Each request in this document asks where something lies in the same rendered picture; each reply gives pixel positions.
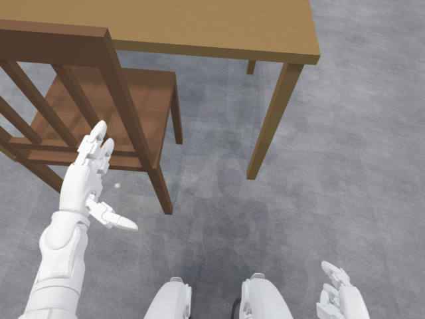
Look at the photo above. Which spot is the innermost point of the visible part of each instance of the left robot thigh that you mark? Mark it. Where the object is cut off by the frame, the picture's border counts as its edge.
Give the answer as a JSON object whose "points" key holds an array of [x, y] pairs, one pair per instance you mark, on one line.
{"points": [[173, 301]]}

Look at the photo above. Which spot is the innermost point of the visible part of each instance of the right robot thigh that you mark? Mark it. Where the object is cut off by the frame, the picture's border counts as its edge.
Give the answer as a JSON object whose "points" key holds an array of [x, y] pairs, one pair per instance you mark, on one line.
{"points": [[262, 300]]}

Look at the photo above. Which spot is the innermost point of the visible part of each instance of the robot thigh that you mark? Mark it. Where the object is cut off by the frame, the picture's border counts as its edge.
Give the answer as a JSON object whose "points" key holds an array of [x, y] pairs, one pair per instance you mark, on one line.
{"points": [[173, 301], [262, 300]]}

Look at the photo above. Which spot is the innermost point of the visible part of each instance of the chair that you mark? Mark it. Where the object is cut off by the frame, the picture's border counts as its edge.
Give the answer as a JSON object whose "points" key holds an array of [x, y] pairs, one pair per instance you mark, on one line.
{"points": [[90, 86]]}

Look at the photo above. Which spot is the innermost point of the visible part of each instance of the table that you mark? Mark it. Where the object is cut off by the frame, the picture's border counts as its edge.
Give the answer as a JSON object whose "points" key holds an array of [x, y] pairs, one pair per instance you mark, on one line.
{"points": [[263, 30]]}

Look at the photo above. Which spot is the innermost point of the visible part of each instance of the left robot hand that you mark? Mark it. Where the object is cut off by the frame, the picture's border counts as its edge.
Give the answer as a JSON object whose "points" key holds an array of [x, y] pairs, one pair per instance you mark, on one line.
{"points": [[84, 175]]}

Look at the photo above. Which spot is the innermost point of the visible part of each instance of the right robot hand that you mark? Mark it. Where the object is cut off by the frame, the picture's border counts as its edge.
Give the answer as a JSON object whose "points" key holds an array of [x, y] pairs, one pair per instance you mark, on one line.
{"points": [[348, 302]]}

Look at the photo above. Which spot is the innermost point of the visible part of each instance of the robot left forearm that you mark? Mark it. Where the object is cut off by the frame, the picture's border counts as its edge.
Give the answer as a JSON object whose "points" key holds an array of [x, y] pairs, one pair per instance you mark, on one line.
{"points": [[58, 283]]}

